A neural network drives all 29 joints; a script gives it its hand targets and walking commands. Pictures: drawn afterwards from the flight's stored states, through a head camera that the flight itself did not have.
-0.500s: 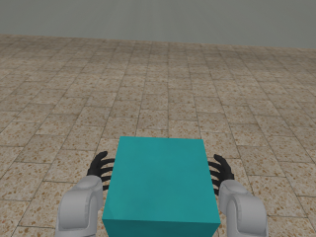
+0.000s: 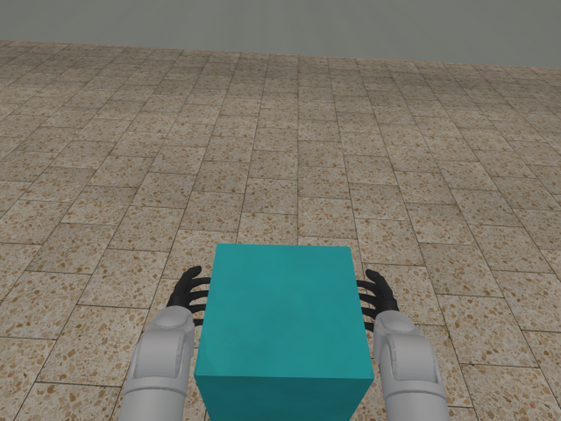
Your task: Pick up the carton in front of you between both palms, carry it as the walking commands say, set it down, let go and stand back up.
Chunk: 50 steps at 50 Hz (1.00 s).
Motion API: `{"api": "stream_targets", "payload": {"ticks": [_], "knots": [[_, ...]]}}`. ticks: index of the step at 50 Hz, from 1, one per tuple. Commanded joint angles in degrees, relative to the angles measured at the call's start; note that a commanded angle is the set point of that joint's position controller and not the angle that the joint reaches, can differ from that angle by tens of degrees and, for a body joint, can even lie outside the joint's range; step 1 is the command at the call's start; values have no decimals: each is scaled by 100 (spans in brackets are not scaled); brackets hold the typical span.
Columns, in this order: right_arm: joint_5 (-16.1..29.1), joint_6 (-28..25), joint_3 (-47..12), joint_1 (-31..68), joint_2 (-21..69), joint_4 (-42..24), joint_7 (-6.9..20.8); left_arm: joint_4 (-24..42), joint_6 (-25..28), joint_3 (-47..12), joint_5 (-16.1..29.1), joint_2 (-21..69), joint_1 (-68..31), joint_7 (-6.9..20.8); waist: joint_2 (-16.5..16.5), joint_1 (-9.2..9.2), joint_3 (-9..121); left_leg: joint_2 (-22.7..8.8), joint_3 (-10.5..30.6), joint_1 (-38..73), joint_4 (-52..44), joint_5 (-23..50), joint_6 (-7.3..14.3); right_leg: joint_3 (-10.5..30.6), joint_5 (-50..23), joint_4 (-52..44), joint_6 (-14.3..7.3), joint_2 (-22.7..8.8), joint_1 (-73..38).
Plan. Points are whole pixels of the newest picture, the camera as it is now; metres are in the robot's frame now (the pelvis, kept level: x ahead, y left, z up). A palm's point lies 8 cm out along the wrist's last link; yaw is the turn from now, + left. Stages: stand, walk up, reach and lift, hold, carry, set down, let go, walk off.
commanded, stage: carry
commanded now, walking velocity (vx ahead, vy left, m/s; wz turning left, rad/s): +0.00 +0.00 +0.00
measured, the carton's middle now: (280, 342) +0.29 +0.00 -0.05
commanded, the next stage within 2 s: hold in 0.16 s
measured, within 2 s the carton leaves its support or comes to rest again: neither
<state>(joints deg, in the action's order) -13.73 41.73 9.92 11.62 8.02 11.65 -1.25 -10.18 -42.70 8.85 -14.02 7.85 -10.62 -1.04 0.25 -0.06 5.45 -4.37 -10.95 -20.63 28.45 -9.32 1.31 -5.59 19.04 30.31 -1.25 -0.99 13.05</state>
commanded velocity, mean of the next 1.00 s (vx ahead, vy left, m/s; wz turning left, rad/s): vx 0.00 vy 0.00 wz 0.00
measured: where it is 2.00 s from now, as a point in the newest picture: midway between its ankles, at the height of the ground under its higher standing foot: outside the picture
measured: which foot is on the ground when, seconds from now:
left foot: down 0.00-1.00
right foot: down 0.00-1.00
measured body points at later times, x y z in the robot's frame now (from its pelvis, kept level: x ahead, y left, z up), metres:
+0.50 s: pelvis -0.02 +0.00 +0.01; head -0.05 +0.01 +0.46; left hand +0.29 +0.13 +0.04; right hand +0.27 -0.17 +0.04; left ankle +0.06 +0.12 -0.73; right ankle -0.03 -0.10 -0.73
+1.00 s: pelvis -0.02 +0.03 +0.01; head -0.07 +0.05 +0.45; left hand +0.30 +0.15 +0.04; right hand +0.27 -0.15 +0.05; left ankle +0.06 +0.12 -0.73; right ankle -0.03 -0.10 -0.73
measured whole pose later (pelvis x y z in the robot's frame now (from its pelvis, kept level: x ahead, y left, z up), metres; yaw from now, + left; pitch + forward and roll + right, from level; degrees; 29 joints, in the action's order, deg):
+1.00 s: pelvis -0.02 +0.03 +0.01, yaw -6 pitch -8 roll +0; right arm -18.0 38.0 17.0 18.2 9.6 20.5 1.5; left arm -16.5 -41.9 14.0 -17.7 9.3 -17.3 0.1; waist 2.3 -0.4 -1.8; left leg 0.7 -4.2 -6.8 21.8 -6.8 1.9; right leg 3.2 14.7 25.1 0.0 -0.3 2.1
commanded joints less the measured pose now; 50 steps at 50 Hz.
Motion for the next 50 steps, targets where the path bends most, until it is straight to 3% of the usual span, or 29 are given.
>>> {"api": "stream_targets", "payload": {"ticks": [1,8,9,10,11,12,13,15,16,18,19,21,22,23,25,26,28,29,31,32,34,36,37,38,39,41,47,49,50], "knots": [[1254,-527,-2827,2642,4811,-179,1253,105,581,-2775,1292,4912,-2768,1239,52,10,1217,-569,763,1035,-262,680,26,679,-1080,-673,-148,-628,179],[1372,-342,-3246,2299,5133,-457,1261,561,472,-3207,1461,5053,-2652,1237,-96,15,1419,-505,650,1079,-41,1339,-12,572,-1736,-298,-48,-645,-16],[1419,-395,-3133,2014,5188,-549,1294,491,368,-3114,1471,5130,-1920,1205,608,-137,1136,981,1397,2836,-309,1956,80,1292,-2969,-894,10,350,-19],[1451,-418,-3116,1860,5283,-594,1253,847,427,-3238,1457,5019,-2091,1179,335,-53,1501,943,1456,3325,-300,2594,40,1410,-3549,-915,54,385,13],[1256,-378,-2975,1926,4912,-640,1195,908,363,-3110,1482,5038,-2059,1126,140,16,1423,743,1594,3479,-390,2917,-32,1293,-3280,-911,31,497,-188],[1202,-436,-2949,1846,5019,-567,1151,1002,388,-3316,1541,5013,-2330,1158,207,50,1323,816,1643,3118,-507,2446,-43,1350,-2752,-1119,-6,444,-370],[1080,-416,-2803,1857,4897,-515,1142,671,359,-3158,1451,5023,-2283,1192,28,204,680,855,1526,2896,-529,2371,-102,1339,-3080,-1131,30,405,-264],[1216,-429,-2782,2201,4958,-278,1170,747,365,-3002,1241,4885,-2358,1125,40,-10,660,937,1516,3086,-578,1967,-93,1346,-2658,-1242,51,394,-79],[1068,-414,-2641,2037,4966,-177,1192,667,385,-2992,1328,4894,-2493,1162,118,118,683,907,1552,2873,-561,1798,-114,1307,-2288,-1185,3,505,-296],[1147,-395,-2687,2457,4975,-72,1267,295,295,-2687,1101,4916,-2407,1191,-6,-196,409,958,1468,2679,-636,1269,-91,1308,-1838,-1344,-19,291,-203],[1156,-407,-2684,2572,5005,-180,1289,210,300,-2512,1018,4993,-2380,1209,-4,40,375,941,1487,2957,-626,1180,-56,1271,-1632,-1350,31,356,17],[1213,-408,-2698,2556,5096,163,1368,87,347,-2520,1091,5043,-2551,1245,145,-28,372,949,1452,3127,-546,961,-93,1280,-1165,-1433,-84,330,367],[1233,-436,-2838,2789,5160,-13,1409,294,376,-2766,1147,5194,-2403,1246,333,-299,428,871,1551,3044,-681,983,8,1177,-1227,-1366,-7,401,278],[1233,-458,-2734,2651,5209,-81,1407,261,354,-2743,1169,5166,-2718,1263,-26,58,548,950,1433,3140,-594,857,-91,1315,-1265,-1400,-66,334,244],[1289,-487,-2827,2805,5253,-2,1440,320,384,-2726,1142,5221,-2567,1296,157,-256,451,918,1520,3056,-560,927,-18,1350,-1048,-1443,-97,302,222],[1224,-468,-2757,2940,5166,0,1418,-2,355,-2677,1185,5355,-2733,1308,232,-46,415,922,1468,3054,-618,833,-57,1322,-1103,-1468,-52,340,280],[1172,-510,-2628,2861,5218,136,1448,57,345,-2683,1172,5236,-2908,1322,56,50,367,835,1473,3472,-636,454,-97,1361,-626,-1532,-176,275,655],[1190,-503,-2703,2832,5141,208,1481,126,364,-2763,1185,5414,-2733,1339,-91,-52,412,861,1461,3504,-593,543,-105,1303,-543,-1518,-200,290,749],[1104,-547,-2364,2858,5298,408,1460,-5,351,-2722,1217,5267,-3100,1407,188,106,307,848,1461,3469,-611,214,-105,1247,-186,-1534,-262,317,909],[1098,-550,-2495,2989,5416,543,1516,-22,378,-2726,1195,5214,-3101,1401,248,-46,144,806,1517,3323,-681,74,-74,1304,-134,-1496,-240,286,933],[1120,-569,-2379,2955,5373,573,1558,-86,367,-2797,1210,5320,-3240,1475,-120,150,189,851,1381,3369,-695,-251,-125,1267,109,-1495,-282,302,974],[1089,-525,-2330,3163,5459,613,1579,0,331,-2786,1189,5432,-3326,1510,-111,-2,349,793,1535,3085,-791,-345,-139,1252,-6,-1353,-251,370,604],[1105,-563,-2387,3252,5423,424,1580,-416,323,-2695,1199,5592,-3110,1522,-28,125,250,732,1578,3366,-826,33,-114,1222,-246,-1372,-198,399,843],[1166,-516,-2352,3417,5436,444,1595,-240,357,-2550,1159,5505,-3108,1543,-4,-85,489,735,1632,3194,-800,-261,-104,1185,-40,-1302,-195,415,599],[1092,-504,-2370,3325,5510,445,1634,-148,334,-2668,1164,5564,-3298,1529,-82,137,207,829,1501,3374,-842,-240,-128,1165,-32,-1433,-227,411,1001],[1061,-491,-2275,3399,5410,596,1680,-428,300,-2339,1092,5407,-3266,1538,94,-104,351,718,1713,3485,-792,-692,-105,1177,194,-1326,-218,365,1012],[1024,-523,-2156,3374,5453,681,1721,-511,333,-2521,1229,5566,-3438,1587,-112,112,424,619,1735,3307,-1042,-454,-113,1159,-224,-1281,-188,455,713],[880,-501,-2050,3385,5393,809,1693,-580,309,-2251,1099,5517,-3422,1578,-114,-120,299,593,1782,3345,-958,-386,-140,1192,-181,-1308,-197,433,842],[818,-519,-1858,3301,5464,1111,1720,-522,322,-2480,1136,5465,-3552,1542,1,139,151,596,1734,3305,-910,-320,-160,1157,-113,-1269,-252,487,851]]}}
